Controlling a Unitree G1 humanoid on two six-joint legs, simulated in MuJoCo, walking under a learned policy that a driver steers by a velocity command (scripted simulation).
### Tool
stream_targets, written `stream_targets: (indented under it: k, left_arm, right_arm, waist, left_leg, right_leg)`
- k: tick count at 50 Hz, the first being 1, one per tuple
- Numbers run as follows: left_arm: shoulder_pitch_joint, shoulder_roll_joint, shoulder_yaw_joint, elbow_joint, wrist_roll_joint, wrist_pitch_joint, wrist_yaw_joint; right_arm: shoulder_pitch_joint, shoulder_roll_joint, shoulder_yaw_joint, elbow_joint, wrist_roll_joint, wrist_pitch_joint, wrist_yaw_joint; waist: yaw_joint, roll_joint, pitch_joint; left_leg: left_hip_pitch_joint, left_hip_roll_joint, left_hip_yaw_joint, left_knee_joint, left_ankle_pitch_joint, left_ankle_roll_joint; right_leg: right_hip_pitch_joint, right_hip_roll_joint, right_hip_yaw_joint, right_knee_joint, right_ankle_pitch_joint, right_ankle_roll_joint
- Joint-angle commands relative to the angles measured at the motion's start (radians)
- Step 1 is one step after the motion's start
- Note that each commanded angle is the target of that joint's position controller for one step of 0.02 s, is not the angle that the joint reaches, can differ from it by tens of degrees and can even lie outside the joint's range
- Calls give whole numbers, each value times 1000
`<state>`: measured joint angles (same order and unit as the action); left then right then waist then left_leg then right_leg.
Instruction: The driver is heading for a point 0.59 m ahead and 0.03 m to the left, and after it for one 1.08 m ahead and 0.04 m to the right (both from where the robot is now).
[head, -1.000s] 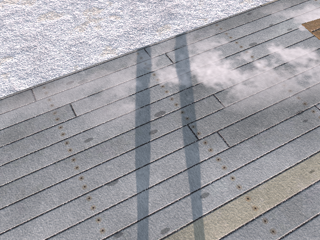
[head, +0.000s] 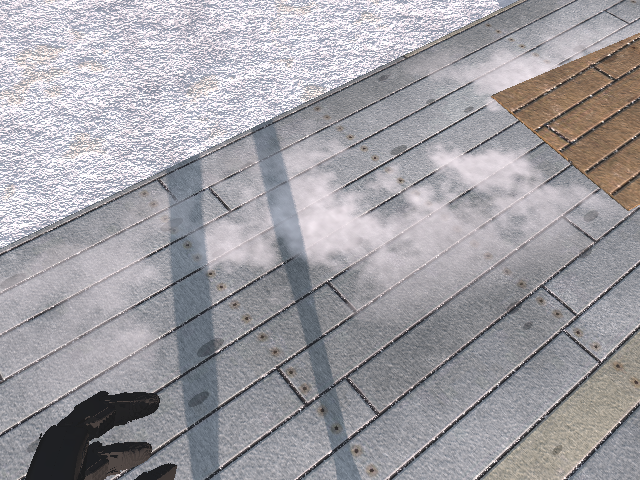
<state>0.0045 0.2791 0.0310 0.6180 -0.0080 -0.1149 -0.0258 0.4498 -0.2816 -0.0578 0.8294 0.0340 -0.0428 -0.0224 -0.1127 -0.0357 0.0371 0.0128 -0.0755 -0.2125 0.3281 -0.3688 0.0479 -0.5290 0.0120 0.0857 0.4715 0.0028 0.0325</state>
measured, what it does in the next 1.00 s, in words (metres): walks ahead: right foot, then left foot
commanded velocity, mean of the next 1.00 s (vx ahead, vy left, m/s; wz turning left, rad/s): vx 0.38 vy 0.00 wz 0.16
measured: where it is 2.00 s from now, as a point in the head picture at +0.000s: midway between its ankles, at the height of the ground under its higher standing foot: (220, 468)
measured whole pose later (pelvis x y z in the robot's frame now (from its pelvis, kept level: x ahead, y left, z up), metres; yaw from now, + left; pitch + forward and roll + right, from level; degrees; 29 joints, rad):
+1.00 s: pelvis +0.46 +0.11 +0.00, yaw +7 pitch +1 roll +2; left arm 0.15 0.28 0.06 0.70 -0.01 0.01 -0.05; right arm 0.17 -0.28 -0.07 0.77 0.01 -0.01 -0.02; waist -0.02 -0.03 0.06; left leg -0.10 0.00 0.24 0.43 -0.34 0.02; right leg -0.47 -0.06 -0.04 0.65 -0.17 0.00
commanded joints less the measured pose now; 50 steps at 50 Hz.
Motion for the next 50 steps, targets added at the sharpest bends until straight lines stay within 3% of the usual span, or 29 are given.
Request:
stream_targets:
  k: [1,2,3,4,5,6,7,8,10,11,14,18,22,24,25,26,27,28,29,30,31,32,33,35,39,40,43,46,50]
  left_arm:
    - [97,157,66,-44,-3,-20,13]
    - [231,190,81,-26,9,-20,22]
    - [366,268,100,-11,26,-11,29]
    - [387,237,93,14,15,0,16]
    - [334,147,71,3,7,5,17]
    - [286,115,62,1,7,11,21]
    - [273,101,57,17,16,15,17]
    - [234,103,55,27,25,14,17]
    - [198,80,54,37,19,3,17]
    - [190,94,57,45,11,-2,16]
    - [200,140,76,74,7,-10,17]
    - [205,171,83,96,1,1,21]
    - [266,214,95,130,-20,20,24]
    - [308,229,95,157,-30,32,20]
    - [305,239,94,165,-33,39,19]
    - [298,225,83,171,-33,46,21]
    - [308,181,60,162,-15,43,24]
    - [430,45,10,124,7,31,11]
    - [366,137,30,153,-23,14,8]
    - [272,198,51,121,-58,11,7]
    - [247,177,45,117,-45,12,14]
    - [222,157,45,123,-18,24,27]
    - [293,148,48,139,-17,40,30]
    - [360,125,49,175,-18,76,32]
    - [270,82,40,131,-2,99,37]
    - [259,72,38,122,-4,97,28]
    - [181,67,36,83,-6,98,4]
    - [156,89,50,44,-6,109,-16]
    - [210,108,73,18,-4,119,-27]
  right_arm:
    - [-61,-170,-44,-75,-3,-2,-5]
    - [-77,-136,-31,-96,-16,-1,2]
    - [3,-54,-7,-119,-17,-7,3]
    - [85,-44,8,-132,2,-12,4]
    - [28,-142,-17,-115,17,-8,3]
    - [-66,-167,-24,-132,11,-4,3]
    - [-147,-150,-23,-144,-18,-5,7]
    - [-128,-137,-27,-162,-10,-2,11]
    - [-131,-102,-23,-160,-1,15,17]
    - [-137,-79,-15,-173,3,25,20]
    - [-214,-68,-6,-208,-16,21,27]
    - [-312,-61,3,-232,-13,2,56]
    - [-416,-76,-1,-287,-10,5,74]
    - [-420,-79,-5,-306,-19,5,73]
    - [-354,-107,-21,-295,-23,7,69]
    - [-203,-154,-48,-253,-22,9,61]
    - [-39,-222,-76,-211,-21,16,46]
    - [-6,-336,-89,-206,-34,13,34]
    - [-4,-250,-63,-235,-39,3,35]
    - [-64,-208,-44,-225,-52,-8,40]
    - [-114,-176,-34,-213,-50,-18,43]
    - [-186,-131,-23,-202,-47,-22,46]
    - [-211,-129,-24,-203,-53,-31,45]
    - [-261,-96,-19,-191,-53,-50,47]
    - [-303,-123,-30,-157,-57,-48,14]
    - [-319,-124,-30,-156,-60,-39,7]
    - [-295,-138,-37,-135,-49,-13,-5]
    - [-279,-161,-48,-118,-31,13,-1]
    - [-318,-166,-57,-121,-1,36,-9]
  waist:
    - [146,153,-69]
    - [213,125,-196]
    - [219,-65,-370]
    - [177,-305,-436]
    - [186,-157,-278]
    - [190,-65,-153]
    - [191,-2,-54]
    - [139,-73,-57]
    - [123,-65,-20]
    - [110,-80,-8]
    - [121,-29,13]
    - [156,-5,21]
    - [178,-1,38]
    - [158,-8,21]
    - [106,-18,-22]
    - [15,-9,-102]
    - [-59,29,-200]
    - [29,296,-347]
    - [-34,191,-452]
    - [-31,154,-289]
    - [13,120,-194]
    - [57,71,-129]
    - [101,150,-140]
    - [138,132,-121]
    - [139,96,-74]
    - [141,120,-74]
    - [99,117,-71]
    - [90,100,-61]
    - [142,91,-75]
  left_leg:
    - [-119,200,-161,112,566,77]
    - [-196,147,-128,315,535,50]
    - [-476,23,-17,659,250,-10]
    - [-682,0,27,878,-233,-30]
    - [-754,75,14,965,-163,-33]
    - [-755,111,58,963,-77,-38]
    - [-704,143,76,896,-44,-34]
    - [-693,164,81,880,4,-41]
    - [-649,192,100,854,39,-44]
    - [-652,203,110,820,35,-52]
    - [-701,219,111,679,149,-66]
    - [-643,196,167,447,361,-50]
    - [-626,168,213,326,337,-10]
    - [-545,118,238,287,224,29]
    - [-435,82,259,257,193,52]
    - [-215,39,285,198,242,81]
    - [80,105,189,225,287,110]
    - [405,429,-349,152,115,283]
    - [370,503,-532,26,184,316]
    - [249,473,-322,31,403,268]
    - [122,421,-141,60,671,226]
    - [33,356,-33,31,716,175]
    - [-57,376,19,9,814,192]
    - [-163,351,115,-43,872,197]
    - [-193,321,253,-99,850,180]
    - [-181,309,300,-95,849,178]
    - [-123,310,344,-81,778,158]
    - [-65,355,334,-24,738,157]
    - [-53,349,355,189,804,98]
  right_leg:
    - [302,7,-28,-46,-34,-57]
    - [533,-75,29,-22,-56,-109]
    - [901,-302,337,-11,-188,-223]
    - [974,-449,689,-128,-370,-304]
    - [844,-413,612,-161,-472,-268]
    - [704,-369,445,-176,-390,-237]
    - [553,-297,270,-193,-154,-198]
    - [508,-300,266,-226,-174,-226]
    - [407,-260,168,-299,-165,-225]
    - [382,-274,135,-319,-145,-240]
    - [402,-284,42,-353,-43,-256]
    - [432,-247,-124,-343,60,-214]
    - [532,-282,-183,-307,89,-176]
    - [565,-300,-184,-233,301,-179]
    - [567,-295,-199,-137,462,-166]
    - [511,-261,-240,40,545,-138]
    - [314,-216,-258,291,350,-98]
    - [-85,-46,-224,705,-457,-26]
    - [-126,0,3,861,-621,-26]
    - [-185,-32,24,892,-571,-30]
    - [-158,-78,14,824,-515,-31]
    - [-140,-104,-11,743,-462,-33]
    - [-42,-124,6,736,-421,-17]
    - [55,-115,-3,697,-372,16]
    - [29,-116,-29,496,-189,33]
    - [44,-111,-48,435,-138,34]
    - [50,-100,-81,295,-52,25]
    - [33,-97,-98,238,-126,-4]
    - [133,-36,-158,92,-173,-76]
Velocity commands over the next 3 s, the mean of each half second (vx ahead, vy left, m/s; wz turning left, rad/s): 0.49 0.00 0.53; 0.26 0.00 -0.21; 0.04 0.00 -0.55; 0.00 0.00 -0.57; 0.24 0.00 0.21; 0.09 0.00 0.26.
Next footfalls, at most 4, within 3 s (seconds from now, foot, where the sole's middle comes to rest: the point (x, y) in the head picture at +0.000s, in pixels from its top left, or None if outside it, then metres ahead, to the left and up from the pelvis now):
0.04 right None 0.20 -0.13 -0.77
0.54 left None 0.42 0.20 -0.77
1.02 right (278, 412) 0.60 0.02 -0.77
1.44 left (166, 427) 0.59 0.25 -0.77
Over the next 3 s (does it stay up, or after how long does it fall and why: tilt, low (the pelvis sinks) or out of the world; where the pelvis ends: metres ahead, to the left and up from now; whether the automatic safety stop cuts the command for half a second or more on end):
stays up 0.72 0.11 0.00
